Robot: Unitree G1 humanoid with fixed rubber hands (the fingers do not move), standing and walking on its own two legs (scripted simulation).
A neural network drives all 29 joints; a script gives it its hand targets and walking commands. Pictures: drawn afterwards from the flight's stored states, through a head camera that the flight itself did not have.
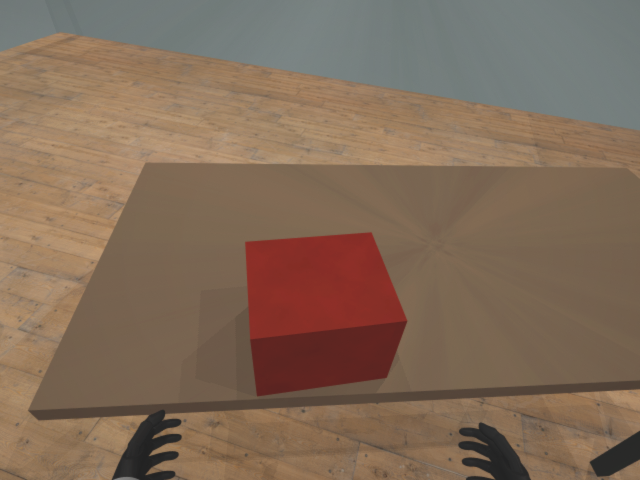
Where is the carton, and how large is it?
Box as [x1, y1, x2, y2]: [245, 232, 406, 395]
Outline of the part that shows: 371,232 245,242 250,341 257,395 386,377 406,323 406,319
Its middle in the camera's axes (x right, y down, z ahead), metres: -0.01 +0.10 +0.58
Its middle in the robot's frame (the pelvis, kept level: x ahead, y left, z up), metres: +0.39 +0.01 +0.00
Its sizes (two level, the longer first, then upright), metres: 0.197 0.170 0.149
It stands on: a table, 0.69 m high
